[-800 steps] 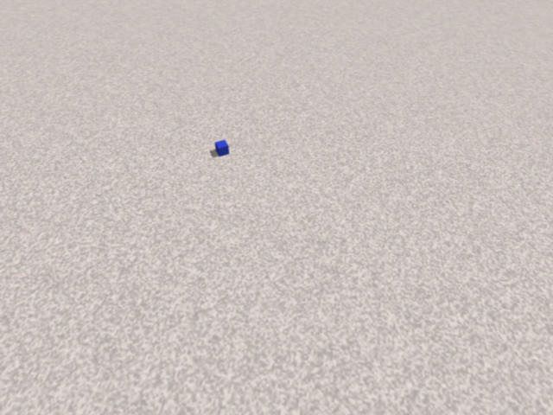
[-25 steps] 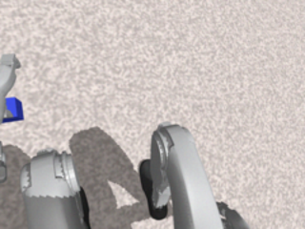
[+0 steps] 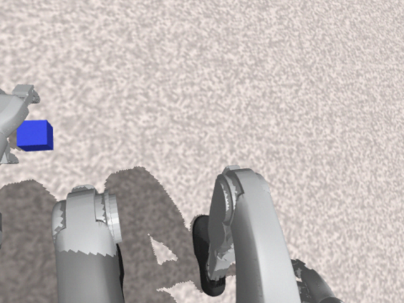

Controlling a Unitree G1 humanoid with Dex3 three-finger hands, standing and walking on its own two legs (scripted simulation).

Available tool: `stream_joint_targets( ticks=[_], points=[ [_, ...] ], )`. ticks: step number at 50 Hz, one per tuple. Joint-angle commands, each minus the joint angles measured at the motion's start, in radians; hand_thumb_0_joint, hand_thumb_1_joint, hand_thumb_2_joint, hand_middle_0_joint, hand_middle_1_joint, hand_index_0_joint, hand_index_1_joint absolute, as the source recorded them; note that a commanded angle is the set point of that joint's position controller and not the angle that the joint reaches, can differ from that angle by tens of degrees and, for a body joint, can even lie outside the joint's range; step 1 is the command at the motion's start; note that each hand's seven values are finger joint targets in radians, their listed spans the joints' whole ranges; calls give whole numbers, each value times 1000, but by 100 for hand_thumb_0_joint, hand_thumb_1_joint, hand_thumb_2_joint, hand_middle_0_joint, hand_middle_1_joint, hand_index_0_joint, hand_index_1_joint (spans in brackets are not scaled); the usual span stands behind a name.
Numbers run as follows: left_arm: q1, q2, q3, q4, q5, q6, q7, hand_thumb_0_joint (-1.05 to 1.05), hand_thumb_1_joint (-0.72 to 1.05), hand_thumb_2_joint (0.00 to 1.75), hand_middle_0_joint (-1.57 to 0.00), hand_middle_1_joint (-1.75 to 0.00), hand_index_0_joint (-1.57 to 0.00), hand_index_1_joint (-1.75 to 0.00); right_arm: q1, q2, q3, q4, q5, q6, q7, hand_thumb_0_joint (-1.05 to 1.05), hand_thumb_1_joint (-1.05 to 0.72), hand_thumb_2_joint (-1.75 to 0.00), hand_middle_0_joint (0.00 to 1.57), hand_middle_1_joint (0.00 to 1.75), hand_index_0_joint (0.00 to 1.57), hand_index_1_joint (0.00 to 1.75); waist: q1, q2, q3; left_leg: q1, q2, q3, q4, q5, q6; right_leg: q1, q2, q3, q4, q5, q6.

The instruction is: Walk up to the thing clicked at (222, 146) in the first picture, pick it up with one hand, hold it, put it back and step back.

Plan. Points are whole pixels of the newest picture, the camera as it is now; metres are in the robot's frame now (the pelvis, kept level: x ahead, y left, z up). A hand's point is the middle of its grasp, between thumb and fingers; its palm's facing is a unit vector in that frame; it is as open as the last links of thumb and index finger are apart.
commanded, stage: rest palm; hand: left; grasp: from above
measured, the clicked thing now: (36, 136) +0.46 +0.29 -0.29
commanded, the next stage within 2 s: close in 1.28 s
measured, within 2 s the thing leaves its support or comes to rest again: neither
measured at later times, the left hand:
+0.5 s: hand (28, 135) +0.45 +0.29 -0.24, palm faces -0.50 -0.09 -0.86, open 13.9 cm
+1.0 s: hand (32, 136) +0.45 +0.29 -0.26, palm faces -0.46 -0.10 -0.88, open 13.5 cm
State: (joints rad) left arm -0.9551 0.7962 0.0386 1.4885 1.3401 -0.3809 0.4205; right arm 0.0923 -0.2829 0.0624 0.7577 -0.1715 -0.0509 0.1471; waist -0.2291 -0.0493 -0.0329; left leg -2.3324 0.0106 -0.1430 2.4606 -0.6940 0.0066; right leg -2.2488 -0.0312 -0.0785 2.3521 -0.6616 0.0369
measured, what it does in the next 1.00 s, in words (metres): stands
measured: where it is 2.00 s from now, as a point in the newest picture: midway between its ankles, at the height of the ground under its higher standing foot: (163, 282)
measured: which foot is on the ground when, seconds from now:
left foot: down 0.00-1.00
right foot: down 0.00-1.00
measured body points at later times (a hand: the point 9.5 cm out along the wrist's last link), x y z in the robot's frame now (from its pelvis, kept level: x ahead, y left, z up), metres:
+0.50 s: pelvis +0.00 +0.00 -0.02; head +0.27 +0.08 +0.33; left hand +0.47 +0.30 -0.19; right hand +0.02 -0.27 -0.11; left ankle +0.07 +0.12 -0.28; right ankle +0.11 -0.13 -0.28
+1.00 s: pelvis +0.00 +0.00 -0.03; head +0.27 +0.11 +0.32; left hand +0.47 +0.29 -0.21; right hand +0.06 -0.26 -0.09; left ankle +0.07 +0.12 -0.28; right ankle +0.11 -0.13 -0.28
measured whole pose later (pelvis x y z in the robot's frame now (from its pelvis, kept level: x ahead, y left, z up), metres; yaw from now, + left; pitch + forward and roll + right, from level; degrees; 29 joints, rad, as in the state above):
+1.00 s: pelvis +0.00 +0.00 -0.03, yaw -4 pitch +28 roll -12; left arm -0.99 0.94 0.15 1.73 1.37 -0.28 0.63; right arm 0.07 -0.32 0.21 0.72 -0.31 -0.21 0.25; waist -0.36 -0.11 0.10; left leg -2.37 0.02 -0.22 2.59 -0.73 0.01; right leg -2.27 0.00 -0.13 2.42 -0.66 0.06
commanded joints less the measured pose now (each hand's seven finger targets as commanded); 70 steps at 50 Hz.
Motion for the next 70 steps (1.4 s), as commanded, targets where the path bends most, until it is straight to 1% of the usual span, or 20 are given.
stream_joint_targets(
  ticks=[1, 7, 9, 11, 13, 14, 17, 21, 25, 26, 29, 30, 32, 36, 37, 46, 47, 56, 60, 70],
  points=[
    [-302, 230, 72, -48, 40, 23, 104, 0, -47, 93, -11, -94, -13, -92, 209, -269, -61, 8, -16, -1, -7, 0, -90, -89, 20, 30, 20, 30, -39, 379, -590, 561, -23, 65, -284, 181, 5, 197, 51, -115, -177, 184, -62],
    [-333, 305, 127, -12, 66, 76, 157, 0, -48, 94, -7, -98, -10, -96, 195, -275, -47, -15, -44, -34, 12, 0, -90, -90, 20, 30, 20, 30, -71, 386, -578, 512, -23, 90, -242, 165, 18, 221, 55, -103, -174, 187, -59],
    [-303, 294, 139, 20, 44, 91, 168, 0, -49, 95, -7, -98, -9, -96, 192, -275, -43, -13, -49, -38, 12, 0, -90, -90, 20, 30, 20, 30, -68, 377, -585, 487, -25, 91, -240, 150, 21, 233, 57, -102, -178, 176, -58],
    [-308, 238, 84, 56, 29, 101, 155, 0, -49, 95, -6, -99, -8, -97, 179, -267, -32, -19, -51, -50, 15, 0, -90, -90, 20, 30, 20, 30, -84, 356, -562, 449, -24, 91, -226, 118, 24, 229, 61, -95, -188, 154, -63],
    [-326, 288, 109, 33, 23, 107, 143, 0, -48, 92, -5, -102, -9, -98, 194, -281, -27, -23, -60, -62, 16, 0, -90, -90, 20, 30, 20, 30, -96, 341, -579, 448, -25, 92, -197, 146, 28, 256, 58, -95, -175, 187, -55],
    [-281, 317, 132, 30, 12, 106, 142, 0, -49, 93, -6, -101, -9, -98, 200, -285, -30, -13, -59, -62, 13, 0, -90, -90, 20, 30, 20, 30, -68, 356, -602, 455, -24, 90, -202, 163, 26, 280, 60, -94, -174, 198, -55],
    [-254, 351, 162, 45, 0, 94, 130, 0, -48, 93, -6, -100, -9, -97, 227, -287, -17, -7, -71, -63, 21, 0, -90, -90, 20, 30, 20, 30, -86, 334, -597, 426, -18, 83, -182, 180, 26, 322, 62, -98, -166, 219, -54],
    [-275, 351, 150, 27, -5, 56, 116, 0, -46, 92, -7, -100, -11, -96, 229, -291, 3, -13, -87, -68, 30, 0, -90, -90, 20, 30, 20, 30, -107, 359, -576, 451, -14, 74, -165, 179, 19, 307, 67, -112, -152, 216, -54],
    [-228, 396, 179, 24, 1, 20, 146, 0, -45, 91, -8, -96, -11, -93, 227, -300, 16, -10, -101, -66, 36, 0, -90, -90, 20, 30, 20, 30, -91, 373, -579, 449, -10, 67, -160, 196, 14, 341, 74, -123, -150, 234, -55],
    [-227, 377, 154, 34, 12, 17, 151, 0, -45, 91, -8, -96, -11, -92, 217, -308, 16, -23, -107, -67, 40, 0, -90, -90, 20, 30, 20, 30, -99, 377, -567, 464, -7, 67, -161, 192, 10, 317, 77, -124, -142, 227, -59],
    [-228, 402, 169, 40, 28, 9, 188, 0, -41, 90, -11, -94, -14, -91, 211, -309, 25, -13, -118, -71, 44, 0, -90, -90, 20, 30, 20, 30, -96, 395, -573, 478, -2, 57, -162, 198, 7, 315, 84, -133, -135, 234, -58],
    [-237, 362, 133, 45, 32, 10, 197, 0, -40, 90, -12, -94, -15, -91, 199, -307, 28, -25, -119, -76, 48, 0, -90, -90, 20, 30, 20, 30, -106, 409, -563, 485, -1, 58, -162, 199, 4, 310, 86, -134, -131, 235, -60],
    [-234, 362, 124, 60, 45, 20, 218, 0, -38, 88, -13, -93, -16, -90, 199, -312, 38, -15, -131, -83, 54, 0, -90, -90, 20, 30, 20, 30, -113, 410, -540, 474, -1, 58, -157, 198, 5, 306, 90, -138, -132, 239, -57],
    [-245, 366, 121, 83, 46, 50, 257, 0, -36, 89, -14, -95, -18, -91, 181, -324, 48, -12, -137, -107, 62, 0, -90, -90, 20, 30, 20, 30, -125, 403, -521, 461, 2, 55, -149, 196, 8, 309, 94, -139, -132, 246, -56],
    [-234, 324, 89, 120, 39, 62, 260, 0, -37, 87, -13, -95, -17, -90, 187, -321, 48, 4, -133, -112, 66, 0, -90, -90, 20, 30, 20, 30, -123, 398, -495, 456, 2, 53, -157, 181, 6, 284, 93, -144, -131, 229, -57],
    [-274, 355, 119, 147, 20, 110, 255, 0, -40, 87, -11, -98, -15, -93, 156, -348, 52, -23, -132, -152, 90, 0, -90, -90, 20, 30, 20, 30, -152, 416, -470, 452, 6, 35, -154, 165, 7, 279, 86, -159, -118, 230, -50],
    [-270, 384, 144, 145, 13, 108, 254, 0, -39, 86, -11, -98, -16, -93, 168, -348, 57, -19, -133, -152, 92, 0, -90, -90, 20, 30, 20, 30, -151, 409, -479, 448, 5, 28, -166, 165, 8, 292, 84, -166, -120, 225, -47],
    [-234, 362, 114, 123, 2, 70, 212, 0, -39, 86, -12, -97, -16, -93, 167, -342, 73, -37, -130, -155, 107, 0, -90, -90, 20, 30, 20, 30, -157, 433, -497, 502, 10, 18, -155, 232, -2, 321, 86, -175, -102, 281, -42],
    [-240, 399, 125, 97, 6, 47, 236, 0, -37, 87, -13, -98, -17, -93, 165, -358, 78, -32, -132, -150, 108, 0, -90, -90, 20, 30, 20, 30, -157, 449, -494, 499, 13, 18, -154, 224, -2, 334, 91, -178, -114, 275, -45],
    [-231, 374, 94, 158, 19, 74, 311, 0, -28, 86, -19, -94, -23, -90, 135, -378, 89, -25, -148, -178, 120, 0, -89, -90, 20, 30, 20, 30, -163, 406, -439, 456, 16, 7, -153, 182, -2, 309, 97, -182, -120, 241, -49]
  ],
)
